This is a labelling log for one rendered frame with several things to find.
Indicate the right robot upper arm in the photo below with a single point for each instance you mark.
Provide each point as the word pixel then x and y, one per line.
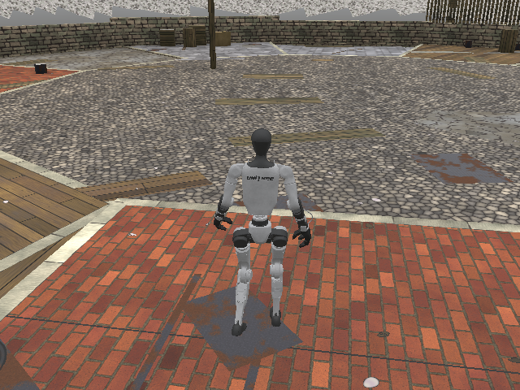
pixel 286 172

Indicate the left robot upper arm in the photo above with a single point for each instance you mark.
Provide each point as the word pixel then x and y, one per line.
pixel 234 172

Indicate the robot right forearm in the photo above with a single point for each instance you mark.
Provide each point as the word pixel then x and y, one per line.
pixel 300 217

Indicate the robot left hand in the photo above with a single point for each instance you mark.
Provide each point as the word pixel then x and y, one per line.
pixel 219 226

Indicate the robot right hand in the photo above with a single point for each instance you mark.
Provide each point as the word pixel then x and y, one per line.
pixel 303 235

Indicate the robot left forearm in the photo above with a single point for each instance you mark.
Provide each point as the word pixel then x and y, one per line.
pixel 221 210

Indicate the robot right thigh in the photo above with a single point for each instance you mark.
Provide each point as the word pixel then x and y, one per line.
pixel 279 238

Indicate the right robot foot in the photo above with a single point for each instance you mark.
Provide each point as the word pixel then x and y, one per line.
pixel 275 320

